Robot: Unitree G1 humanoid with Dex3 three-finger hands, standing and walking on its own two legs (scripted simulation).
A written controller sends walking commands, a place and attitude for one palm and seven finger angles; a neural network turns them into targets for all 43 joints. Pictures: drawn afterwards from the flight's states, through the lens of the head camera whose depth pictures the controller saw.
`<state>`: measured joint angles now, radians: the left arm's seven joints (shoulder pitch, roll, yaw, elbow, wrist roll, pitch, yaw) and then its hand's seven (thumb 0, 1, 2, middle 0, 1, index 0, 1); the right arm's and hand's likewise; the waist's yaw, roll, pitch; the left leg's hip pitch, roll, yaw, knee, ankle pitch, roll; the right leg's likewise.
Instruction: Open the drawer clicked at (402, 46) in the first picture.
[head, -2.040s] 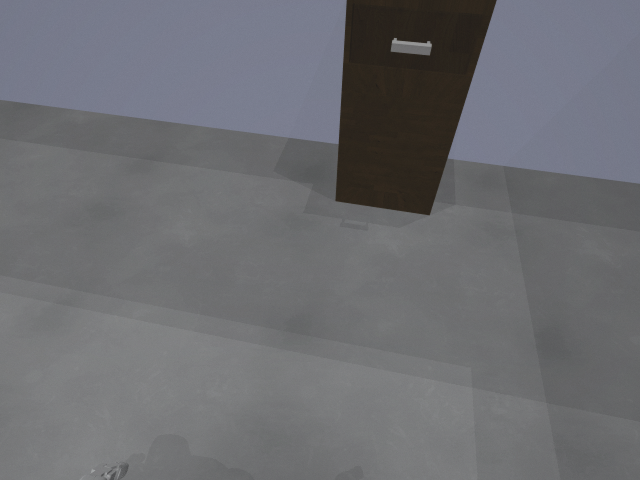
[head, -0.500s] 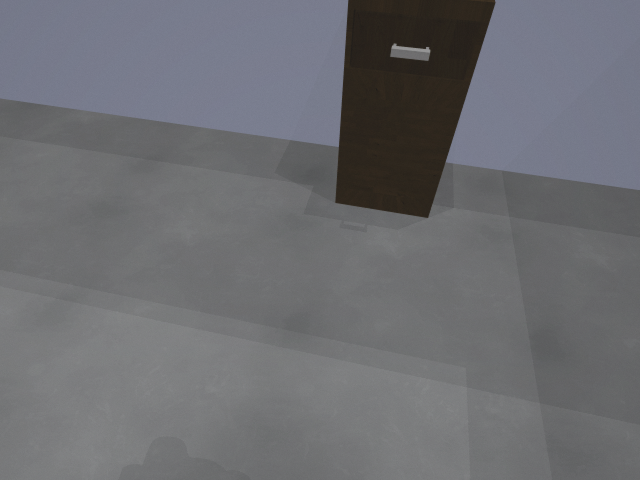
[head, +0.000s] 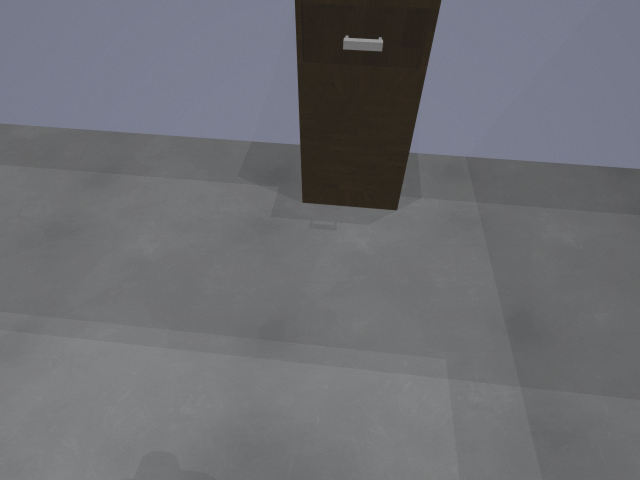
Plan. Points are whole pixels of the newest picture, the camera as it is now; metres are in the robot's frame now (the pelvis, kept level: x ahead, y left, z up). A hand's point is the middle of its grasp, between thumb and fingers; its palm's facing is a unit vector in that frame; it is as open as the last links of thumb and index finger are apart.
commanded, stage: walk to a spot facing it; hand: left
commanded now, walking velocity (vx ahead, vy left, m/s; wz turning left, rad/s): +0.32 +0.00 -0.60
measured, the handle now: (363, 41) +1.35 -0.02 -0.01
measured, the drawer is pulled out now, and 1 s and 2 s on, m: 0.00 0.00 0.00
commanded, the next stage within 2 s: turn to face it in 1.56 s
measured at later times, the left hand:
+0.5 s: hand out of the picture +0.15 +0.24 -0.19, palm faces -0.10 -0.98 -0.19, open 7.4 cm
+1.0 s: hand (334, 242) +0.61 +0.02 -0.15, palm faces -0.60 -0.78 -0.18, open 7.4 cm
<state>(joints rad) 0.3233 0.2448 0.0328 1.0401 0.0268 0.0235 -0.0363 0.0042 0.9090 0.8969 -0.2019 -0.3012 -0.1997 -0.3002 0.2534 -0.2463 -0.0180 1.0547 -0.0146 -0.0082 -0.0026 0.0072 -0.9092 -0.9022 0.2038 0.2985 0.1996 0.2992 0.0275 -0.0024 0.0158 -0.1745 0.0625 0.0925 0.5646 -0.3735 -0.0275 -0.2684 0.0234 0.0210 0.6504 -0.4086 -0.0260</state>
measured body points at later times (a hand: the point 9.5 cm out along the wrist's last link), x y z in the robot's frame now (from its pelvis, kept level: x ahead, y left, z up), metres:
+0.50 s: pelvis +0.18 +0.04 -0.01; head +0.22 +0.06 +0.44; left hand +0.15 +0.29 -0.17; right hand +0.31 -0.21 -0.12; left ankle +0.27 +0.13 -0.73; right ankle +0.01 -0.08 -0.68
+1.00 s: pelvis +0.37 -0.03 -0.01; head +0.41 -0.05 +0.44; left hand +0.64 +0.07 -0.14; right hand +0.14 -0.17 -0.14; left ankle +0.28 +0.13 -0.72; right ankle +0.40 -0.16 -0.73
